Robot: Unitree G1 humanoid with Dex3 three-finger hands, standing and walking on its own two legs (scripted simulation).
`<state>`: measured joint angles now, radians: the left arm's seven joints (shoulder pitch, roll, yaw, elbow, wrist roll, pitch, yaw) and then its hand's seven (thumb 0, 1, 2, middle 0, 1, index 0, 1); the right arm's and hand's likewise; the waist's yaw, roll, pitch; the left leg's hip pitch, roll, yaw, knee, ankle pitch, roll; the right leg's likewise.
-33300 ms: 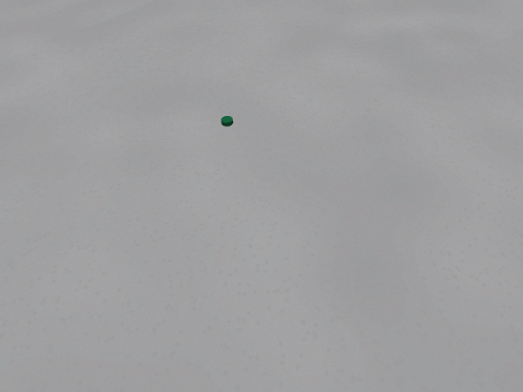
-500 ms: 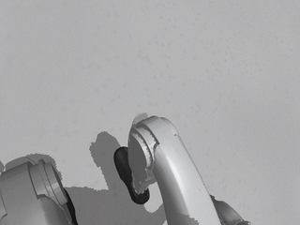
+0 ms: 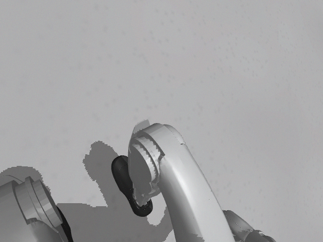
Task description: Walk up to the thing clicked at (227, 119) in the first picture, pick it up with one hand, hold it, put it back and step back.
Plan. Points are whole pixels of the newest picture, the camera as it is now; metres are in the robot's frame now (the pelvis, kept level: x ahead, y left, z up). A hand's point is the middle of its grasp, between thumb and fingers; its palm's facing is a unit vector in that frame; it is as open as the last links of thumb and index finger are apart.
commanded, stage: rest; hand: left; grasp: from above
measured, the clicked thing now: out of the picture +0.48 +0.34 -0.28
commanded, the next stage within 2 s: open in 0.54 s
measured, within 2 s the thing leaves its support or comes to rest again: rests again in 0.20 s
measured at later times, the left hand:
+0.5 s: hand out of the picture +0.47 +0.32 -0.26, palm faces -0.43 -0.16 -0.89, open 7.4 cm
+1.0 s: hand out of the picture +0.47 +0.32 -0.26, palm faces -0.43 -0.15 -0.89, open 10.3 cm
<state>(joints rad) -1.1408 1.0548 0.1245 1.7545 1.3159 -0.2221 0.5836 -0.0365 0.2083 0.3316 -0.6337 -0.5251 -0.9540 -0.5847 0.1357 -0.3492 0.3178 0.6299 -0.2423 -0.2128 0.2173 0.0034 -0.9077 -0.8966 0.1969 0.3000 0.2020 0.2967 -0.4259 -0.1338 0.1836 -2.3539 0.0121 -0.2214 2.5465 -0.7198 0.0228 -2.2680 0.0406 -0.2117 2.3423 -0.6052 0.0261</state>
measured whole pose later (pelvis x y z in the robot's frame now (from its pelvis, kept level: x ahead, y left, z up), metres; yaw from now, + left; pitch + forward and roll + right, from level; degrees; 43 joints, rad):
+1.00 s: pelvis +0.00 +0.00 +0.00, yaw -2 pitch +28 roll -16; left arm -1.16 1.13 0.07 1.77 1.27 -0.21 0.61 -0.01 0.03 0.50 -0.49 -0.67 -0.57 -0.65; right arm 0.11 -0.37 0.40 0.60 -0.25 -0.24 0.23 0.00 -0.91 -0.90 0.20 0.30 0.20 0.30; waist -0.45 -0.17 0.23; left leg -2.34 0.02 -0.25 2.54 -0.72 0.03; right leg -2.24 0.06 -0.23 2.31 -0.59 0.04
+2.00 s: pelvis +0.00 +0.00 +0.01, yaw -2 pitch +29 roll -16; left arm -1.14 1.11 0.13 1.61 1.28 -0.20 0.55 0.00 -0.50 0.97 -0.09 -1.03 -0.10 -1.02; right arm 0.14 -0.36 0.37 0.60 -0.24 -0.22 0.22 0.00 -0.91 -0.90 0.20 0.30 0.20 0.30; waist -0.43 -0.15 0.21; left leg -2.35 0.02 -0.25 2.52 -0.72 0.03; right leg -2.25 0.05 -0.23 2.29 -0.59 0.03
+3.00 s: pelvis +0.00 +0.00 +0.02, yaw +4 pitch +36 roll -11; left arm -1.08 0.87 0.12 1.34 1.15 -0.13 0.33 0.00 -0.13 0.94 -0.23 -0.72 -0.21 -0.73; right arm 0.24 -0.28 0.17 0.65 -0.15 -0.07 0.14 0.01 -0.89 -0.89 0.20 0.30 0.20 0.30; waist -0.33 -0.02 0.02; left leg -2.37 0.00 -0.13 2.43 -0.69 0.03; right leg -2.30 0.01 -0.14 2.29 -0.62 0.01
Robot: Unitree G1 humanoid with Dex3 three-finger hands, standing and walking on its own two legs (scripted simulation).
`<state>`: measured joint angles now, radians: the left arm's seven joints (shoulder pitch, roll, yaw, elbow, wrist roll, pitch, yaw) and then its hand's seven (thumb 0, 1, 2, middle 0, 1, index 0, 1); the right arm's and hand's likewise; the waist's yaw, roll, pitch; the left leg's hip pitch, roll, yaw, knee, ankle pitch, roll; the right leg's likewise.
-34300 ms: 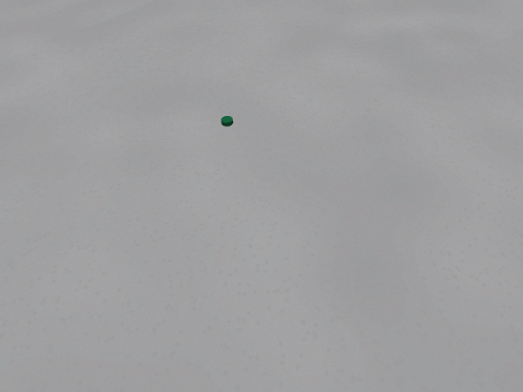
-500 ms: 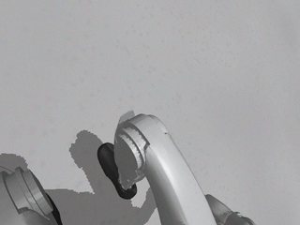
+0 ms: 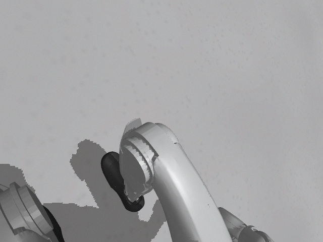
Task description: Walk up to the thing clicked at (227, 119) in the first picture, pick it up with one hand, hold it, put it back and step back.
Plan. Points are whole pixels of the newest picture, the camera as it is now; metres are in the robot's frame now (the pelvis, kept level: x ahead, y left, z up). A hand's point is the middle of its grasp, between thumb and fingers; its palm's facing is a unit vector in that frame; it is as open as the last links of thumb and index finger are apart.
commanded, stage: open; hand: left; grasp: from above
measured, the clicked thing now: out of the picture +0.48 +0.35 -0.30
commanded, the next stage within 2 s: withdraw in 0.68 s
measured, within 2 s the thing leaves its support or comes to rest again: neither
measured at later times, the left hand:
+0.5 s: hand out of the picture +0.47 +0.33 -0.26, palm faces -0.42 -0.17 -0.89, open 13.4 cm
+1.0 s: hand out of the picture +0.49 +0.34 -0.24, palm faces -0.35 -0.16 -0.92, open 14.0 cm
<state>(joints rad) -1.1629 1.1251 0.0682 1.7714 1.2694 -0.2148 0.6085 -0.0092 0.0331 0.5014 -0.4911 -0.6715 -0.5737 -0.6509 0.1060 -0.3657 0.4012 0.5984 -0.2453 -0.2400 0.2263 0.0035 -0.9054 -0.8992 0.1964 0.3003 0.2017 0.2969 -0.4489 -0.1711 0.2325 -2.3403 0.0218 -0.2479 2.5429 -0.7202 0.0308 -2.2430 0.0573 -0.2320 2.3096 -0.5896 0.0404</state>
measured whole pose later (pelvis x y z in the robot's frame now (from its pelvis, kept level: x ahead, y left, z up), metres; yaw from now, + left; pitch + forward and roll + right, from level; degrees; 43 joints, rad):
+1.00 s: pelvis +0.00 +0.00 +0.00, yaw +0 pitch +29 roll -16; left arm -1.14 1.11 0.13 1.61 1.28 -0.20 0.55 0.00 -0.50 0.97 -0.09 -1.03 -0.10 -1.02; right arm 0.14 -0.36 0.37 0.60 -0.24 -0.22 0.22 0.00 -0.91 -0.90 0.20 0.30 0.20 0.30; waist -0.43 -0.15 0.21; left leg -2.35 0.02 -0.25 2.52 -0.72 0.03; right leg -2.25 0.05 -0.23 2.29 -0.59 0.03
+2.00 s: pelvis +0.01 -0.01 +0.02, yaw +6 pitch +36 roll -11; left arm -1.08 0.87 0.12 1.34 1.15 -0.13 0.33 0.00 -0.13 0.94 -0.23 -0.72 -0.21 -0.73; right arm 0.24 -0.28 0.17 0.65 -0.15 -0.07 0.14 0.01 -0.89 -0.89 0.20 0.30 0.20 0.30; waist -0.33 -0.02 0.02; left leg -2.37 0.00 -0.13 2.43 -0.69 0.03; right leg -2.30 0.01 -0.14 2.29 -0.62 0.01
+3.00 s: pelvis +0.06 +0.00 +0.36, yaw +16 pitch +18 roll -3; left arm 0.20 0.25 0.07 0.16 -0.06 0.36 0.08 0.01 0.90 0.89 -0.20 -0.30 -0.20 -0.30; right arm 0.24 -0.22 0.06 0.56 0.04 -0.13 -0.15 0.01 -0.90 -0.90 0.20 0.30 0.20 0.30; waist -0.08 0.03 -0.17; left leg -1.03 0.01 -0.07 1.24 -0.53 0.00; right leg -0.99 0.02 -0.07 1.17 -0.50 -0.01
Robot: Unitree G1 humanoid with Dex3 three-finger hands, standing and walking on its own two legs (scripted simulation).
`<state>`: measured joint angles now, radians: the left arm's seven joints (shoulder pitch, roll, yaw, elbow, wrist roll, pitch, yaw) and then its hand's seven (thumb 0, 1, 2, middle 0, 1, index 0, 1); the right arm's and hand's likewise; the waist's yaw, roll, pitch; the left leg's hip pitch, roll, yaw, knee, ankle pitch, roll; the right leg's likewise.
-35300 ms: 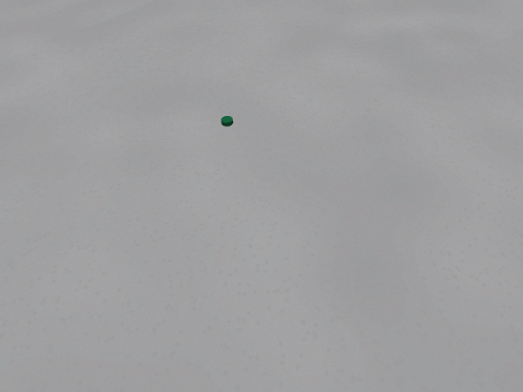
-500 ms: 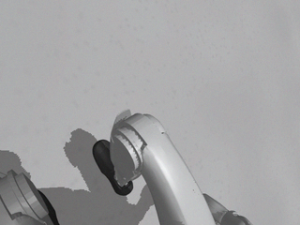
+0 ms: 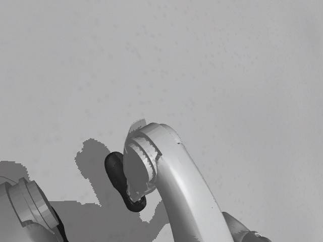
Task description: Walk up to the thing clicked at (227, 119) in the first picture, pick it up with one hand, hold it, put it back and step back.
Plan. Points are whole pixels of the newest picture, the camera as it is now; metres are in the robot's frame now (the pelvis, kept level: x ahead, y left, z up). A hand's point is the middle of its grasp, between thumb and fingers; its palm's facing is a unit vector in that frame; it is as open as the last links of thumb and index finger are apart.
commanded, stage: withdraw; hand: left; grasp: from above
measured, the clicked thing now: out of the picture +0.48 +0.35 -0.30
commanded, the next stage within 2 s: home in 0.64 s
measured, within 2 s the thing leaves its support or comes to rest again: neither
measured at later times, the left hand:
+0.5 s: hand out of the picture +0.45 +0.34 -0.09, palm faces -0.46 -0.12 -0.88, open 13.9 cm
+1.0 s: hand out of the picture +0.49 +0.36 -0.15, palm faces -0.30 -0.20 -0.93, open 12.2 cm
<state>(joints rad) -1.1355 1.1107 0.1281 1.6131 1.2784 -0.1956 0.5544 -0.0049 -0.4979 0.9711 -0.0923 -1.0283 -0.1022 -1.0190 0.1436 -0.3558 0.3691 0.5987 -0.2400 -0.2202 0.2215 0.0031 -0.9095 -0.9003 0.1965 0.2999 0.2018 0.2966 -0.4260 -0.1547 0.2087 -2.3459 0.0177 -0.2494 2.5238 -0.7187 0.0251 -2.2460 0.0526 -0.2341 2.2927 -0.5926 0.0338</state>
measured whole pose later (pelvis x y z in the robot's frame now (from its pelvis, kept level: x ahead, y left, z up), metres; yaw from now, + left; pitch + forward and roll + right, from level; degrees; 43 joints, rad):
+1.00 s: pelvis +0.01 +0.00 +0.01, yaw +6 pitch +36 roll -11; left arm -1.08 0.87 0.12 1.34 1.15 -0.13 0.33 0.00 -0.13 0.94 -0.23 -0.72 -0.21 -0.73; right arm 0.24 -0.28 0.17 0.65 -0.15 -0.07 0.14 0.01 -0.89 -0.89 0.20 0.30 0.20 0.30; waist -0.33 -0.02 0.02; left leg -2.37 0.00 -0.13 2.43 -0.69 0.03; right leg -2.30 0.01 -0.14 2.29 -0.62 0.01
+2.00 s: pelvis +0.06 +0.00 +0.36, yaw +16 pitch +18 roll -3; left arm 0.20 0.25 0.07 0.16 -0.06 0.36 0.08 0.01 0.90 0.89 -0.20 -0.30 -0.20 -0.30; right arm 0.24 -0.22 0.06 0.56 0.04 -0.13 -0.15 0.01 -0.90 -0.90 0.20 0.30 0.20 0.30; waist -0.08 0.03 -0.17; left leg -1.03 0.01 -0.07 1.24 -0.53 0.00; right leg -0.99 0.02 -0.07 1.17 -0.50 -0.01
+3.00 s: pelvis +0.08 +0.01 +0.40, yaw +17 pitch +10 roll -3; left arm 0.50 0.23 0.03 -0.11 -0.06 0.43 0.02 0.01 0.91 0.89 -0.20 -0.30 -0.20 -0.30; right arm 0.31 -0.22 0.04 0.55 0.01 -0.24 -0.19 0.02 -0.90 -0.90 0.20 0.30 0.20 0.30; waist -0.04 0.05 -0.16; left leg -0.68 0.00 -0.06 0.99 -0.48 0.01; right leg -0.65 0.01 -0.05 0.92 -0.44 0.00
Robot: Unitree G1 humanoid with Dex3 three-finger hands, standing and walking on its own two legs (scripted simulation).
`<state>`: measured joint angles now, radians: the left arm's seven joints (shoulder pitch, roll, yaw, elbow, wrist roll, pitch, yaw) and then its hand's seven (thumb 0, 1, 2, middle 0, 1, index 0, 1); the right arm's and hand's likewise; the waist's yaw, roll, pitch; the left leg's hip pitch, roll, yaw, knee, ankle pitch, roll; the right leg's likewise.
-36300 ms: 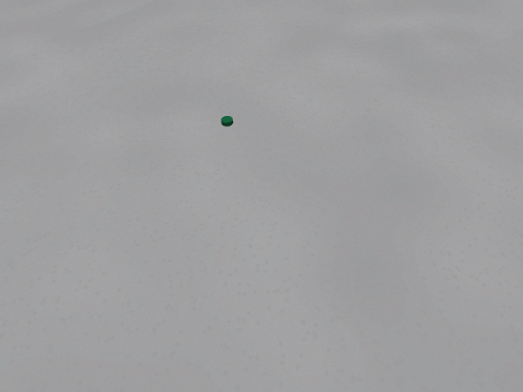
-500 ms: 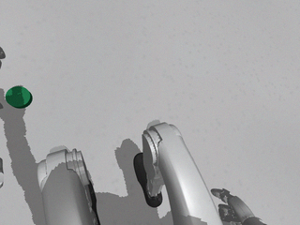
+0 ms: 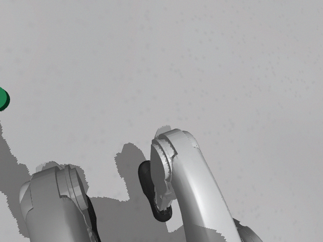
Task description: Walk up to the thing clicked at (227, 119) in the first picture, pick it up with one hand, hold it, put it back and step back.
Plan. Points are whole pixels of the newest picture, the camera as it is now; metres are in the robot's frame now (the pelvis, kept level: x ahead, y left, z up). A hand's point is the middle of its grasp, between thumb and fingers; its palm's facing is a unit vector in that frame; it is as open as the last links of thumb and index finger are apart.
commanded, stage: home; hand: left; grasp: from above
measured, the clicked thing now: out of the picture +0.51 +0.30 -0.32
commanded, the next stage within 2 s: none
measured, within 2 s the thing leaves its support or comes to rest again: neither
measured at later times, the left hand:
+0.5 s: hand out of the picture +0.33 +0.28 +0.05, palm faces -0.12 -0.81 -0.58, open 7.5 cm
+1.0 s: hand out of the picture +0.25 +0.22 +0.26, palm faces +0.22 -0.95 -0.22, open 7.4 cm
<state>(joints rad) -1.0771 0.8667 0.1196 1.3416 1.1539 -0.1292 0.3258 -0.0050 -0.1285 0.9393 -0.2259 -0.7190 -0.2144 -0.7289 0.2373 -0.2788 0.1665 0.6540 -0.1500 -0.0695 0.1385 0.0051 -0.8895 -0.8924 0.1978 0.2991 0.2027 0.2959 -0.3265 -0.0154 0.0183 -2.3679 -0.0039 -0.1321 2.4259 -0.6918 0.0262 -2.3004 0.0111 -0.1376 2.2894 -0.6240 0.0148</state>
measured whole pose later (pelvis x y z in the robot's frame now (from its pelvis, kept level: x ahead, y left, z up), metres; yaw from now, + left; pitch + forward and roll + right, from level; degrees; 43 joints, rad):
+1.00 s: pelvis +0.05 +0.00 +0.34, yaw +10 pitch +18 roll -3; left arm 0.20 0.25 0.07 0.16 -0.06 0.36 0.08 0.01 0.90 0.89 -0.20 -0.30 -0.20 -0.30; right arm 0.24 -0.22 0.06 0.56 0.04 -0.13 -0.15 0.01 -0.90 -0.90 0.20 0.30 0.20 0.30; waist -0.08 0.03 -0.17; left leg -1.03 0.01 -0.07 1.24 -0.53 0.00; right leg -0.99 0.02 -0.07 1.17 -0.50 -0.01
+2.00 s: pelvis +0.08 +0.01 +0.39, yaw +11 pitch +10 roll -3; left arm 0.50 0.23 0.03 -0.11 -0.06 0.43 0.02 0.01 0.91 0.89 -0.20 -0.30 -0.20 -0.30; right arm 0.31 -0.22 0.04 0.55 0.01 -0.24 -0.19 0.02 -0.90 -0.90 0.20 0.30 0.20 0.30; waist -0.04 0.05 -0.16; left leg -0.68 0.00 -0.06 0.99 -0.48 0.01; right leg -0.65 0.01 -0.05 0.92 -0.44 0.00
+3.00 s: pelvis +0.08 +0.00 +0.39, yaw +11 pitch +10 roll -3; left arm 0.50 0.24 0.03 -0.13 -0.06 0.42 0.02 0.01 0.91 0.89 -0.20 -0.30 -0.20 -0.30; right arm 0.30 -0.23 0.04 0.53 0.01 -0.24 -0.19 0.02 -0.90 -0.90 0.20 0.30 0.20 0.30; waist -0.04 0.04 -0.16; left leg -0.69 0.00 -0.06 1.00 -0.49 0.01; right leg -0.66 0.02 -0.06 0.93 -0.45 0.00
